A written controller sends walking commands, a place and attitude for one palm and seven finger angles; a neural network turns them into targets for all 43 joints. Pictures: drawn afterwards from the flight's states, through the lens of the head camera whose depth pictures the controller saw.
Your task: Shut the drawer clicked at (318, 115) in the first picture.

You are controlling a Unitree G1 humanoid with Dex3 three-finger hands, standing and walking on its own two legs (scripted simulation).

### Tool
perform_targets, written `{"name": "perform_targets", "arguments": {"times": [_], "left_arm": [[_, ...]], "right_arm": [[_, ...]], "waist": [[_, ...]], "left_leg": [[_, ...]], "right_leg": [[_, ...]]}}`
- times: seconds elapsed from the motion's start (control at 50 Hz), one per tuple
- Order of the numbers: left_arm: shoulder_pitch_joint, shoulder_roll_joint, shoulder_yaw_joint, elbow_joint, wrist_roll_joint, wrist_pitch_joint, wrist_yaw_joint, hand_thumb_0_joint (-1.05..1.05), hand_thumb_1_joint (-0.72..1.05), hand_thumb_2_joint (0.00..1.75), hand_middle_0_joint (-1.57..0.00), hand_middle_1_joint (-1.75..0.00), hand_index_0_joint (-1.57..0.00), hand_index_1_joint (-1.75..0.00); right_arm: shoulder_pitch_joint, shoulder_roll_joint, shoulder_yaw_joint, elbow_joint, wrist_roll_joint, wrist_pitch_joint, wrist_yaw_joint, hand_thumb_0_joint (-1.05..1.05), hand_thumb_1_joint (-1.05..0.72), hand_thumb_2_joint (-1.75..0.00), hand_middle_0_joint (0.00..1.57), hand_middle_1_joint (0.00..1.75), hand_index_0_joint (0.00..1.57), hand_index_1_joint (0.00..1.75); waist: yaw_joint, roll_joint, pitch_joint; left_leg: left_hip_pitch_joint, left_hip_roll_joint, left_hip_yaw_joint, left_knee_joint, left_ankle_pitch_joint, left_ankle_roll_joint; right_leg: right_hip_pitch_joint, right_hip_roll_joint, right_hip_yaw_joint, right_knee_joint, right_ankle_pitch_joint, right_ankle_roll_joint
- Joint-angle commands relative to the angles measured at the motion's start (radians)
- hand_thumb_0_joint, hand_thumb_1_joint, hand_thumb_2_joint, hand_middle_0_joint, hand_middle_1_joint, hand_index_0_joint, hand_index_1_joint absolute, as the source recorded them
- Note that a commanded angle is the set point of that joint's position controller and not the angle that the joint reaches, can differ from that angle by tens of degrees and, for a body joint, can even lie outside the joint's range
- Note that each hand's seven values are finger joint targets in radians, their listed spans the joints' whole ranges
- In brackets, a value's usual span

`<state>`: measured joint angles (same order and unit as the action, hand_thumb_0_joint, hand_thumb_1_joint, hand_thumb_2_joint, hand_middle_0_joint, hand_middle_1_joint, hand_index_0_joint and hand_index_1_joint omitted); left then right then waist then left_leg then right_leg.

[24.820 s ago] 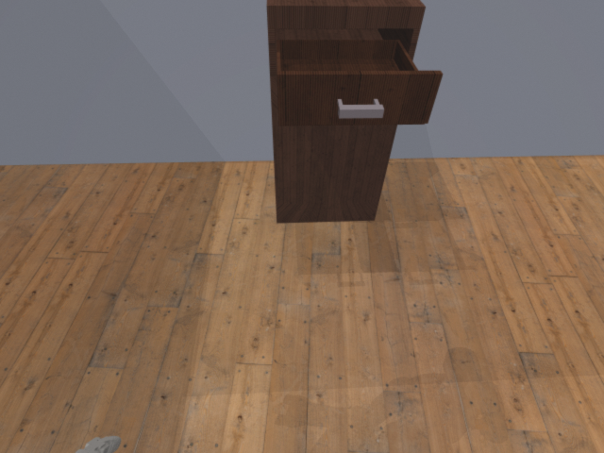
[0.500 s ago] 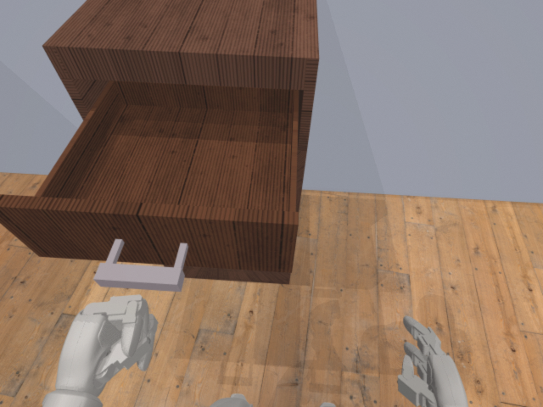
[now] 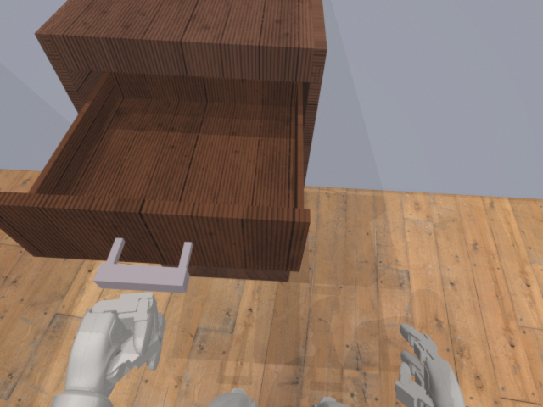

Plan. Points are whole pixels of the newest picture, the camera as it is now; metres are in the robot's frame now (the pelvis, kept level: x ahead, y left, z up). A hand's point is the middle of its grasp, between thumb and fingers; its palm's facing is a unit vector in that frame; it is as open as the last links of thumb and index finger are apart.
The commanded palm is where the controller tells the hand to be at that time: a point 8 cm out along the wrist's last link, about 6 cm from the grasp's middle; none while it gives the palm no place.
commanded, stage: push the drawer shut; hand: left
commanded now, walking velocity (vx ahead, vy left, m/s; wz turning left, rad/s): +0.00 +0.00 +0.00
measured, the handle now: (148, 262) +0.29 +0.19 +0.07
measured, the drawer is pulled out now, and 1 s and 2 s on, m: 0.29 0.21 0.10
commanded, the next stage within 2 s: none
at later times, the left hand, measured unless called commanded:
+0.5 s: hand (159, 325) +0.21 +0.16 +0.06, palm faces +0.02 -1.00 -0.06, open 3.1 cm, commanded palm +0.21 +0.21 +0.07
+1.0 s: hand (170, 271) +0.28 +0.16 +0.06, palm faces -0.01 -1.00 -0.05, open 3.2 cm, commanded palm +0.28 +0.21 +0.07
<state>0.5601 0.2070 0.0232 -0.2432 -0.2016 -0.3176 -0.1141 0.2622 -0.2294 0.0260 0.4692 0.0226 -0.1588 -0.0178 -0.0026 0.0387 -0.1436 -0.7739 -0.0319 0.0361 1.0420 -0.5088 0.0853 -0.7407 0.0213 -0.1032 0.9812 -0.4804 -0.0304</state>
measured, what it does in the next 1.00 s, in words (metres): stands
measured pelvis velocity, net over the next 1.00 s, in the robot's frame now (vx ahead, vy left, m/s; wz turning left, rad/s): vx -0.01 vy -0.03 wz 0.02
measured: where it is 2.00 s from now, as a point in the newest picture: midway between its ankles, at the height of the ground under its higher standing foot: outside the picture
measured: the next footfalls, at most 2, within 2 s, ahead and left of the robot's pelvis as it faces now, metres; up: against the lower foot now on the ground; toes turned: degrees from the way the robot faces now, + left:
none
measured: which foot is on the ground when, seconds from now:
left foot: down 0.00-1.00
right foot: down 0.00-1.00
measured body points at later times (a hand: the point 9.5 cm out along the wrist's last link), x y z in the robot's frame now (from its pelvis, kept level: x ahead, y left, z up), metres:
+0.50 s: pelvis +0.00 -0.03 +0.00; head +0.05 -0.03 +0.45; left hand +0.21 +0.21 +0.07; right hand +0.18 -0.26 -0.08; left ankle +0.00 +0.06 -0.67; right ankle +0.00 -0.11 -0.67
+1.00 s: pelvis -0.01 -0.03 +0.01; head +0.05 -0.03 +0.46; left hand +0.28 +0.21 +0.07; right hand +0.15 -0.27 -0.08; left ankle +0.00 +0.06 -0.67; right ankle +0.00 -0.11 -0.67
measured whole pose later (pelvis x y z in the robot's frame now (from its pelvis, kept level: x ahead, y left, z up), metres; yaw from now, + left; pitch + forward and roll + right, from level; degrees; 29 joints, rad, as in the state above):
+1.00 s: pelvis -0.01 -0.03 +0.01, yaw +1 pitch +12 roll -2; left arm 0.02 0.28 0.15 0.28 -0.26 -0.34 -0.22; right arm 0.24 -0.27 0.05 0.60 0.04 -0.19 -0.04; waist -0.02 0.04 -0.11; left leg -0.73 -0.02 0.01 0.97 -0.45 0.05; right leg -0.70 0.04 -0.13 0.91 -0.43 -0.07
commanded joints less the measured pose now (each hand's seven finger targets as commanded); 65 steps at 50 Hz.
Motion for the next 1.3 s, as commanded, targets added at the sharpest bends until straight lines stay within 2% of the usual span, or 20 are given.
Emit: {"name": "perform_targets", "arguments": {"times": [0.0, 0.1, 0.2, 0.3, 0.38, 0.42, 0.48, 0.54, 0.56, 0.66, 0.76, 0.86, 0.9, 0.96, 1.04, 1.06, 1.14, 1.22, 1.24, 1.28], "left_arm": [[0.040, 0.049, 0.059, -0.215, -0.015, -0.092, 0.006, 0.00, 0.90, 0.90, -1.40, -1.60, -1.40, -1.60], [-0.044, 0.083, 0.090, -0.147, -0.022, -0.075, -0.027, 0.00, 0.90, 0.90, -1.40, -1.60, -1.40, -1.60], [-0.091, 0.118, 0.133, -0.194, -0.048, -0.101, -0.034, 0.00, 0.90, 0.90, -1.40, -1.60, -1.40, -1.60], [-0.146, 0.109, 0.130, -0.101, -0.053, -0.097, -0.038, 0.00, 0.90, 0.90, -1.40, -1.60, -1.40, -1.60], [-0.250, 0.156, 0.172, -0.061, -0.062, -0.102, -0.053, 0.00, 0.90, 0.90, -1.40, -1.60, -1.40, -1.60], [-0.344, 0.148, 0.149, -0.055, -0.066, -0.110, -0.065, 0.00, 0.90, 0.90, -1.40, -1.60, -1.40, -1.60], [-0.421, 0.182, 0.182, -0.007, -0.071, -0.112, -0.076, 0.00, 0.90, 0.90, -1.40, -1.60, -1.40, -1.60], [-0.513, 0.170, 0.159, 0.027, -0.081, -0.108, -0.093, 0.00, 0.90, 0.90, -1.40, -1.60, -1.40, -1.60], [-0.549, 0.202, 0.184, 0.051, -0.080, -0.104, -0.091, 0.00, 0.90, 0.90, -1.40, -1.60, -1.40, -1.60], [-0.651, 0.223, 0.202, 0.119, -0.091, -0.086, -0.101, 0.00, 0.90, 0.90, -1.40, -1.60, -1.40, -1.60], [-0.720, 0.207, 0.191, 0.183, -0.094, -0.075, -0.101, 0.00, 0.90, 0.90, -1.40, -1.60, -1.40, -1.60], [-0.784, 0.217, 0.206, 0.264, -0.087, -0.079, -0.092, 0.00, 0.90, 0.90, -1.40, -1.60, -1.40, -1.60], [-0.836, 0.194, 0.181, 0.282, -0.081, -0.084, -0.092, 0.00, 0.90, 0.90, -1.40, -1.60, -1.40, -1.60], [-0.832, 0.223, 0.216, 0.316, -0.076, -0.090, -0.085, 0.00, 0.90, 0.90, -1.40, -1.60, -1.40, -1.60], [-0.870, 0.176, 0.175, 0.304, -0.066, -0.098, -0.078, 0.00, 0.90, 0.90, -1.40, -1.60, -1.40, -1.60], [-0.852, 0.212, 0.204, 0.333, -0.057, -0.095, -0.069, 0.00, 0.90, 0.90, -1.40, -1.60, -1.40, -1.60], [-0.941, 0.168, 0.160, 0.343, -0.048, -0.102, -0.059, 0.00, 0.90, 0.90, -1.40, -1.60, -1.40, -1.60], [-1.004, 0.177, 0.159, 0.370, -0.034, -0.109, -0.045, 0.00, 0.90, 0.90, -1.40, -1.60, -1.40, -1.60], [-1.048, 0.155, 0.132, 0.365, -0.032, -0.111, -0.043, 0.00, 0.90, 0.90, -1.40, -1.60, -1.40, -1.60], [-1.061, 0.180, 0.153, 0.401, -0.024, -0.110, -0.035, 0.00, 0.90, 0.90, -1.40, -1.60, -1.40, -1.60]], "right_arm": [[-0.047, -0.126, -0.062, -0.159, 0.007, -0.046, -0.006, 0.00, -0.90, -0.90, 0.20, 0.30, 0.20, 0.30], [-0.058, -0.139, -0.058, -0.154, 0.010, -0.034, -0.015, 0.00, -0.90, -0.90, 0.20, 0.30, 0.20, 0.30], [-0.046, -0.135, -0.056, -0.149, 0.010, -0.046, -0.022, 0.00, -0.90, -0.90, 0.20, 0.30, 0.20, 0.30], [-0.044, -0.137, -0.049, -0.125, 0.010, -0.048, -0.021, 0.00, -0.90, -0.90, 0.20, 0.30, 0.20, 0.30], [-0.052, -0.149, -0.045, -0.108, 0.009, -0.053, -0.027, 0.00, -0.90, -0.90, 0.20, 0.30, 0.20, 0.30], [-0.057, -0.153, -0.041, -0.101, 0.011, -0.062, -0.031, 0.00, -0.90, -0.90, 0.20, 0.30, 0.20, 0.30], [-0.058, -0.158, -0.039, -0.075, 0.012, -0.070, -0.036, 0.00, -0.90, -0.90, 0.20, 0.30, 0.20, 0.30], [-0.069, -0.159, -0.036, -0.062, 0.018, -0.079, -0.041, 0.00, -0.90, -0.90, 0.20, 0.30, 0.20, 0.30], [-0.071, -0.164, -0.034, -0.049, 0.019, -0.078, -0.044, 0.00, -0.90, -0.90, 0.20, 0.30, 0.20, 0.30], [-0.080, -0.165, -0.030, -0.025, 0.025, -0.085, -0.048, 0.00, -0.90, -0.90, 0.20, 0.30, 0.20, 0.30], [-0.080, -0.165, -0.027, -0.015, 0.026, -0.089, -0.044, 0.00, -0.90, -0.90, 0.20, 0.30, 0.20, 0.30], [-0.073, -0.169, -0.029, -0.009, 0.026, -0.083, -0.040, 0.00, -0.90, -0.90, 0.20, 0.30, 0.20, 0.30], [-0.067, -0.168, -0.029, -0.005, 0.025, -0.081, -0.037, 0.00, -0.90, -0.90, 0.20, 0.30, 0.20, 0.30], [-0.057, -0.175, -0.034, -0.002, 0.022, -0.074, -0.035, 0.00, -0.90, -0.90, 0.20, 0.30, 0.20, 0.30], [-0.045, -0.169, -0.041, -0.003, 0.021, -0.070, -0.027, 0.00, -0.90, -0.90, 0.20, 0.30, 0.20, 0.30], [-0.039, -0.178, -0.042, 0.000, 0.020, -0.063, -0.028, 0.00, -0.90, -0.90, 0.20, 0.30, 0.20, 0.30], [-0.037, -0.172, -0.041, 0.005, 0.020, -0.053, -0.026, 0.00, -0.90, -0.90, 0.20, 0.30, 0.20, 0.30], [-0.029, -0.177, -0.043, 0.015, 0.019, -0.041, -0.027, 0.00, -0.90, -0.90, 0.20, 0.30, 0.20, 0.30], [-0.029, -0.176, -0.041, 0.017, 0.017, -0.039, -0.026, 0.00, -0.90, -0.90, 0.20, 0.30, 0.20, 0.30], [-0.020, -0.181, -0.043, 0.025, 0.017, -0.032, -0.027, 0.00, -0.90, -0.90, 0.20, 0.30, 0.20, 0.30]], "waist": [[-0.010, 0.014, -0.169], [-0.030, -0.006, -0.119], [-0.016, 0.038, -0.206], [-0.036, 0.020, -0.159], [-0.044, 0.000, -0.144], [-0.062, 0.010, -0.145], [-0.064, 0.011, -0.151], [-0.075, 0.009, -0.166], [-0.077, 0.001, -0.156], [-0.069, 0.016, -0.184], [-0.064, 0.031, -0.188], [-0.059, -0.007, -0.167], [-0.068, -0.006, -0.175], [-0.051, -0.003, -0.200], [-0.053, 0.025, -0.242], [-0.052, -0.003, -0.234], [-0.064, 0.020, -0.224], [-0.069, 0.023, -0.230], [-0.084, 0.027, -0.235], [-0.080, 0.004, -0.247]], "left_leg": [[0.197, 0.062, -0.152, -0.182, 0.399, -0.115], [0.106, 0.041, -0.123, -0.169, 0.260, -0.088], [0.157, 0.040, -0.115, -0.163, 0.324, -0.083], [0.125, 0.037, -0.104, -0.157, 0.301, -0.071], [0.084, 0.031, -0.096, -0.147, 0.242, -0.059], [0.078, 0.031, -0.095, -0.138, 0.211, -0.054], [0.066, 0.030, -0.094, -0.131, 0.191, -0.050], [0.071, 0.029, -0.092, -0.133, 0.168, -0.046], [0.058, 0.030, -0.093, -0.130, 0.161, -0.045], [0.075, 0.029, -0.090, -0.149, 0.165, -0.044], [0.109, 0.029, -0.092, -0.180, 0.189, -0.046], [0.112, 0.031, -0.093, -0.203, 0.187, -0.048], [0.129, 0.030, -0.092, -0.209, 0.188, -0.048], [0.138, 0.029, -0.090, -0.216, 0.212, -0.049], [0.200, 0.031, -0.094, -0.225, 0.265, -0.055], [0.189, 0.034, -0.097, -0.226, 0.271, -0.055], [0.207, 0.036, -0.102, -0.231, 0.260, -0.060], [0.229, 0.042, -0.119, -0.237, 0.261, -0.067], [0.242, 0.042, -0.121, -0.235, 0.252, -0.066], [0.235, 0.043, -0.123, -0.233, 0.254, -0.064]], "right_leg": [[0.056, 0.009, 0.022, -0.089, 0.214, -0.004], [0.067, 0.007, 0.039, -0.113, 0.177, -0.006], [0.117, 0.005, 0.053, -0.118, 0.233, -0.008], [0.116, 0.003, 0.058, -0.135, 0.241, -0.001], [0.129, -0.003, 0.085, -0.159, 0.195, 0.001], [0.116, -0.008, 0.099, -0.169, 0.159, 0.005], [0.126, -0.012, 0.119, -0.187, 0.122, 0.005], [0.134, -0.018, 0.134, -0.207, 0.086, 0.011], [0.140, -0.020, 0.144, -0.218, 0.068, 0.009], [0.180, -0.028, 0.162, -0.243, 0.062, 0.012], [0.195, -0.028, 0.147, -0.244, 0.111, 0.011], [0.193, -0.024, 0.138, -0.243, 0.119, 0.011], [0.183, -0.024, 0.131, -0.236, 0.136, 0.013], [0.199, -0.021, 0.121, -0.223, 0.168, 0.010], [0.190, -0.021, 0.102, -0.204, 0.235, 0.007], [0.190, -0.018, 0.099, -0.201, 0.238, 0.007], [0.153, -0.018, 0.092, -0.194, 0.225, 0.006], [0.122, -0.016, 0.083, -0.185, 0.208, 0.003], [0.106, -0.018, 0.082, -0.188, 0.200, 0.005], [0.114, -0.015, 0.085, -0.185, 0.199, 0.005]]}}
